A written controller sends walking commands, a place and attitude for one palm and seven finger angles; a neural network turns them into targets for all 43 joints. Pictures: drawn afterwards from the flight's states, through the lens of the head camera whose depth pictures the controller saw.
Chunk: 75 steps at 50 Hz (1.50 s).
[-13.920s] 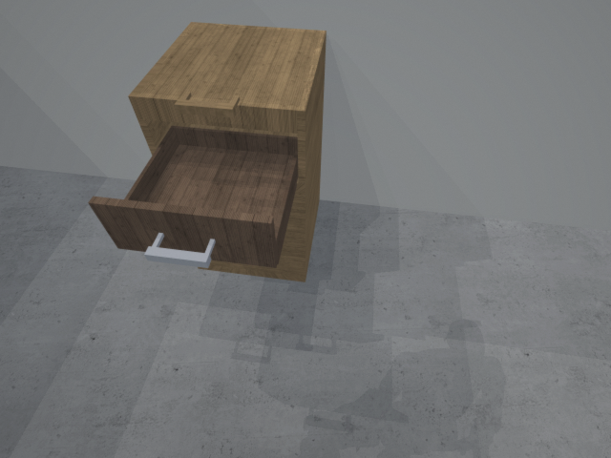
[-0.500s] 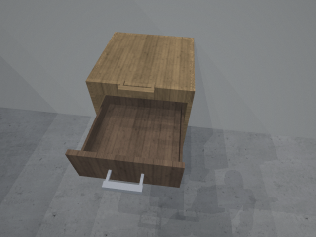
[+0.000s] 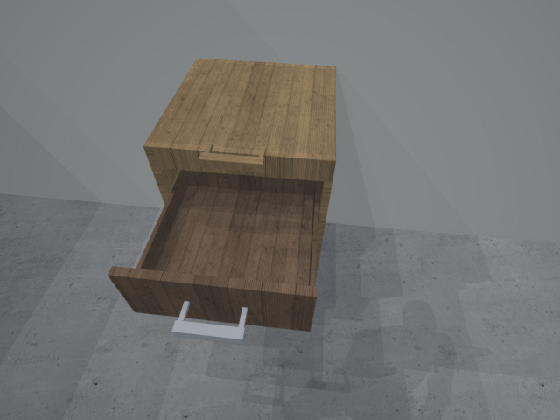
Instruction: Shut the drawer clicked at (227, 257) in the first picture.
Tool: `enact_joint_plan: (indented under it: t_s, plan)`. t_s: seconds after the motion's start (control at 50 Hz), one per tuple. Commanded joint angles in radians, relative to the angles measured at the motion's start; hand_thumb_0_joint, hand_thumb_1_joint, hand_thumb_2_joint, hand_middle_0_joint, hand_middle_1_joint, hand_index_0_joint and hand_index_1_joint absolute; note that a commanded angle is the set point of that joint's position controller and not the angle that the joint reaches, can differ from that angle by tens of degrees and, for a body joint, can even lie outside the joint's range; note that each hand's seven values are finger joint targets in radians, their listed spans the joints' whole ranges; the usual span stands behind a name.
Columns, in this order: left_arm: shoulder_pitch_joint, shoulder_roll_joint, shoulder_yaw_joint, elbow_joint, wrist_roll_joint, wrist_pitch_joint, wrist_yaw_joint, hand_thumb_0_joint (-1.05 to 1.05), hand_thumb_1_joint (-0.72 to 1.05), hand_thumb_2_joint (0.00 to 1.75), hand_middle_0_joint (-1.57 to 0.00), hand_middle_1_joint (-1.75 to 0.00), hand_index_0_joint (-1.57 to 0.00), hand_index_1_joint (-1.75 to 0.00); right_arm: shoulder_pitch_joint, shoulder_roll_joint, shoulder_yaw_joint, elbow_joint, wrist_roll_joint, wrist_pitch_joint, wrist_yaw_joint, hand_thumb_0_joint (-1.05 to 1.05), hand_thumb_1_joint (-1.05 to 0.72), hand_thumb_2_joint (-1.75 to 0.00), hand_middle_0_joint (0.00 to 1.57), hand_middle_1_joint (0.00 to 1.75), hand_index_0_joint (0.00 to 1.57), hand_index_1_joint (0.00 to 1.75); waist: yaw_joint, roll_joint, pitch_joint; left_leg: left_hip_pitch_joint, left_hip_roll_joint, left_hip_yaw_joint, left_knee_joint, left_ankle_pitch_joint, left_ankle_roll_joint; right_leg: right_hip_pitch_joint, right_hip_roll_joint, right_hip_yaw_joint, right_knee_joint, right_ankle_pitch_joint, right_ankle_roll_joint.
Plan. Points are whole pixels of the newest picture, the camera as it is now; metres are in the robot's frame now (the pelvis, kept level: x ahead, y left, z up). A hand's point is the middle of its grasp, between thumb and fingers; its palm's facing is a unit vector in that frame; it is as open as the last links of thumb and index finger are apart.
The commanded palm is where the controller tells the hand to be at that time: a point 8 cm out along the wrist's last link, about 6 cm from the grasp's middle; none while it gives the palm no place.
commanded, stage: look again from close up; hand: left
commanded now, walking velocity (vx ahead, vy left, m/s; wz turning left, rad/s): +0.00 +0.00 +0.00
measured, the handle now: (212, 321) +0.32 +0.16 -0.16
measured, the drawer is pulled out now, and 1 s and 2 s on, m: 0.29 0.29 0.29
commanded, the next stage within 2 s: raise the hand and make a fist in 0.12 s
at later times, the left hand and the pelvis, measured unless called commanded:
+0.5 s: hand (197, 373) +0.19 +0.13 -0.01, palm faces +0.08 -1.00 +0.00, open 6.7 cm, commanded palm +0.09 +0.19 -0.07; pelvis -0.04 -0.02 -0.03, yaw +2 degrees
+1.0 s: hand (215, 418) +0.15 +0.11 -0.08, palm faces -0.21 -0.98 +0.01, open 4.1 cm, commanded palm +0.10 +0.19 -0.07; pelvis -0.06 -0.03 -0.11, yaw +2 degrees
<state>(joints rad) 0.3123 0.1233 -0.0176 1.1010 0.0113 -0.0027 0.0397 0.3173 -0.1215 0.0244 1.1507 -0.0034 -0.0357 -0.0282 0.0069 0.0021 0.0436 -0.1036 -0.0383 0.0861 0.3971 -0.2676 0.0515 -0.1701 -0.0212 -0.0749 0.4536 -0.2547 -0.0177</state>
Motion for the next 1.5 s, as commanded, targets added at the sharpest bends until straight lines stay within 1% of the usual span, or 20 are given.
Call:
enact_joint_plan:
  t_s: [0.0, 0.18, 0.2, 0.22, 0.24, 0.26, 0.28, 0.3, 0.38, 0.44, 0.52, 0.56, 0.64, 0.74, 0.84, 0.96, 1.06, 1.18, 1.36, 1.48]
  plan:
    - [0.085, 0.078, 0.015, -0.023, -0.001, -0.018, 0.007, 0.0, 0.9, 0.9, -0.2, -0.3, -0.2, -0.3, 0.089, -0.082, -0.014, -0.004, -0.001, -0.01, -0.008, 0.0, -0.9, -0.9, 0.2, 0.3, 0.2, 0.3, -0.003, -0.009, 0.049, -0.055, 0.142, -0.132, -0.082, 0.202, -0.003, -0.018, -0.095, 0.107, -0.075, 0.143, -0.035]
    - [0.098, 0.076, 0.011, -0.02, -0.002, -0.022, 0.006, 0.0, 0.9, 0.9, -0.2, -0.3, -0.2, -0.3, 0.095, -0.071, -0.011, 0.004, -0.001, -0.007, -0.006, 0.0, -0.9, -0.9, 0.2, 0.3, 0.2, 0.3, -0.003, 0.006, 0.053, -0.062, 0.137, -0.124, -0.082, 0.15, -0.006, -0.027, -0.095, 0.115, -0.092, 0.126, -0.041]
    - [0.147, 0.127, 0.018, 0.024, 0.013, -0.05, 0.04, 0.0, 0.9, 0.9, -0.2, -0.3, -0.2, -0.3, -0.044, -0.113, -0.019, -0.082, 0.003, -0.01, 0.001, 0.0, -0.9, -0.9, 0.2, 0.3, 0.2, 0.3, 0.038, -0.085, 0.064, -0.169, 0.152, -0.087, 0.14, 0.219, -0.043, -0.019, -0.149, 0.151, -0.064, 0.595, -0.004]
    - [-0.558, 0.294, 0.063, -1.466, -0.207, -0.249, 0.012, 0.0, 0.9, 0.9, -0.22, -0.32, -0.22, -0.32, -0.014, -0.33, -0.049, -0.45, 0.037, -0.157, -0.041, 0.0, -0.9, -0.9, 0.2, 0.3, 0.2, 0.3, -0.108, 0.121, -0.439, 0.085, 0.039, -0.099, 0.015, 0.229, -0.022, 0.071, -0.056, 0.112, 0.007, 0.35, -0.005]
    - [-0.227, 0.233, 0.071, -1.213, -0.126, -0.183, 0.055, 0.0, 0.9, 0.9, -0.24, -0.34, -0.24, -0.34, -0.131, -0.22, -0.009, -0.397, 0.037, -0.243, -0.065, 0.0, -0.9, -0.9, 0.2, 0.3, 0.2, 0.3, -0.015, 0.226, -0.389, 0.074, 0.067, -0.068, -0.008, 0.323, -0.023, 0.04, 0.001, 0.072, 0.028, 0.166, -0.034]
    - [-0.18, 0.192, 0.04, -1.147, -0.143, -0.143, 0.1, 0.0, 0.9, 0.9, -0.26, -0.37, -0.26, -0.37, -0.105, -0.25, -0.038, -0.343, 0.04, -0.284, -0.058, 0.0, -0.9, -0.9, 0.2, 0.3, 0.2, 0.3, -0.047, 0.235, -0.321, 0.01, 0.073, -0.077, -0.003, 0.246, -0.05, -0.034, 0.0, 0.037, 0.027, 0.061, -0.021]
    - [0.076, -0.004, -0.056, -0.914, -0.14, -0.046, 0.099, 0.0, 0.9, 0.9, -0.28, -0.39, -0.28, -0.39, -0.082, -0.2, -0.035, -0.329, 0.05, -0.289, -0.045, 0.0, -0.9, -0.9, 0.2, 0.3, 0.2, 0.3, -0.044, 0.127, -0.139, -0.108, 0.079, -0.106, -0.015, 0.143, -0.048, -0.098, -0.003, 0.005, 0.028, 0.026, -0.017]
    - [-0.029, -0.043, -0.109, -1.082, -0.181, -0.061, 0.073, 0.0, 0.9, 0.9, -0.3, -0.41, -0.3, -0.41, -0.088, -0.235, -0.03, -0.401, 0.057, -0.302, -0.043, 0.0, -0.9, -0.9, 0.2, 0.3, 0.2, 0.3, -0.051, 0.08, -0.047, -0.169, 0.074, -0.13, -0.004, 0.054, -0.035, -0.115, -0.007, -0.001, 0.014, 0.005, -0.011]
    - [-0.031, -0.011, -0.088, -1.03, -0.182, -0.235, -0.004, 0.0, 0.9, 0.9, -0.38, -0.5, -0.38, -0.5, -0.101, -0.28, -0.055, -0.502, 0.028, -0.36, -0.044, 0.0, -0.9, -0.9, 0.2, 0.3, 0.2, 0.3, -0.094, -0.254, 0.038, -0.325, 0.026, -0.13, 0.179, -0.102, -0.016, -0.371, 0.001, 0.006, 0.037, -0.238, 0.009]
    - [0.293, -0.023, 0.002, -0.898, -0.223, -0.417, -0.137, 0.0, 0.9, 0.9, -0.44, -0.56, -0.44, -0.56, -0.151, -0.262, -0.09, -0.607, 0.01, -0.367, -0.006, 0.0, -0.9, -0.9, 0.2, 0.3, 0.2, 0.3, 0.019, -0.38, -0.061, -0.525, 0.013, -0.107, 0.314, -0.116, -0.04, -0.403, -0.006, 0.047, 0.156, -0.306, 0.001]
    - [0.366, 0.15, 0.201, -0.919, -0.21, -0.649, -0.319, 0.0, 0.9, 0.9, -0.52, -0.65, -0.52, -0.65, -0.223, -0.253, -0.121, -0.702, 0.012, -0.326, 0.062, 0.0, -0.9, -0.9, 0.2, 0.3, 0.2, 0.3, 0.068, -0.071, -0.255, -0.653, -0.017, -0.058, 0.481, -0.007, -0.066, -0.316, -0.029, 0.097, 0.378, 0.048, -0.028]
    - [0.382, 0.191, 0.236, -0.921, -0.173, -0.644, -0.309, 0.0, 0.9, 0.9, -0.56, -0.69, -0.56, -0.69, -0.237, -0.237, -0.125, -0.73, 0.023, -0.269, 0.067, 0.0, -0.9, -0.9, 0.2, 0.3, 0.2, 0.3, 0.093, 0.032, -0.248, -0.706, -0.016, -0.038, 0.515, -0.025, -0.058, -0.36, -0.03, 0.121, 0.415, 0.021, -0.04]
    - [0.127, 0.168, 0.171, -1.261, -0.204, -0.661, -0.26, 0.0, 0.9, 0.9, -0.64, -0.78, -0.64, -0.78, -0.247, -0.218, -0.112, -0.823, 0.027, -0.248, 0.054, 0.0, -0.9, -0.9, 0.2, 0.3, 0.2, 0.3, 0.044, 0.149, -0.325, -0.729, 0.003, -0.056, 0.587, -0.103, -0.033, -0.497, -0.012, 0.144, 0.468, -0.148, -0.042]
    - [0.015, 0.116, 0.074, -1.487, -0.234, -0.762, -0.271, 0.0, 0.9, 0.9, -0.74, -0.88, -0.74, -0.88, -0.176, -0.208, -0.088, -0.776, 0.017, -0.281, 0.019, 0.0, -0.9, -0.9, 0.2, 0.3, 0.2, 0.3, -0.064, 0.093, -0.43, -0.732, 0.04, -0.115, 0.712, -0.062, -0.015, -0.6, 0.008, 0.147, 0.515, -0.118, -0.024]
    - [0.057, 0.114, 0.005, -1.246, -0.246, -0.62, -0.409, 0.0, 0.9, 0.9, -0.84, -0.99, -0.84, -0.99, -0.173, -0.244, -0.074, -0.754, 0.049, -0.305, -0.013, 0.0, -0.9, -0.9, 0.2, 0.3, 0.2, 0.3, -0.107, -0.103, -0.305, -0.904, 0.045, -0.126, 0.751, -0.241, -0.007, -0.649, -0.002, 0.175, 0.437, -0.4, 0.002]
    - [0.207, 0.241, 0.24, -1.318, -0.268, -0.345, -0.336, 0.0, 0.9, 0.9, -0.96, -1.12, -0.96, -1.12, -0.247, -0.205, -0.077, -0.817, 0.066, -0.235, -0.029, 0.0, -0.9, -0.9, 0.2, 0.3, 0.2, 0.3, 0.048, -0.061, -0.515, -0.84, 0.021, -0.112, 0.671, -0.121, -0.017, -0.413, -0.021, 0.163, 0.458, -0.285, 0.004]
    - [0.281, 0.149, 0.227, -1.422, -0.265, -0.435, -0.185, 0.0, 0.9, 0.9, -1.06, -1.23, -1.06, -1.23, -0.208, -0.16, -0.087, -0.779, 0.042, -0.231, -0.01, 0.0, -0.9, -0.9, 0.2, 0.3, 0.2, 0.3, 0.047, -0.056, -0.482, -0.802, 0.037, -0.124, 0.637, 0.001, -0.031, -0.409, -0.005, 0.092, 0.514, -0.029, -0.009]
    - [0.248, 0.062, -0.004, -1.335, -0.212, -0.557, -0.292, 0.0, 0.9, 0.9, -1.18, -1.36, -1.18, -1.36, -0.193, -0.211, -0.09, -0.768, 0.043, -0.265, 0.001, 0.0, -0.9, -0.9, 0.2, 0.3, 0.2, 0.3, -0.074, -0.035, -0.293, -0.841, 0.038, -0.13, 0.672, -0.153, -0.019, -0.647, -0.009, 0.095, 0.484, -0.27, -0.005]
    - [0.354, 0.16, 0.146, -1.515, -0.213, -0.56, -0.206, 0.0, 0.9, 0.9, -1.36, -1.56, -1.36, -1.56, -0.162, -0.204, -0.108, -0.816, 0.026, -0.231, 0.0, 0.0, -0.9, -0.9, 0.2, 0.3, 0.2, 0.3, 0.025, 0.088, -0.484, -0.689, 0.046, -0.145, 0.634, 0.055, -0.034, -0.594, 0.017, 0.012, 0.597, -0.065, -0.028]
    - [0.407, 0.032, -0.052, -1.468, -0.17, -0.487, -0.229, 0.0, 0.9, 0.9, -1.4, -1.6, -1.4, -1.6, -0.165, -0.214, -0.097, -0.857, 0.033, -0.192, 0.027, 0.0, -0.9, -0.9, 0.2, 0.3, 0.2, 0.3, -0.039, 0.023, -0.393, -0.68, 0.063, -0.162, 0.633, 0.078, -0.033, -0.65, 0.02, -0.013, 0.577, -0.058, -0.011]
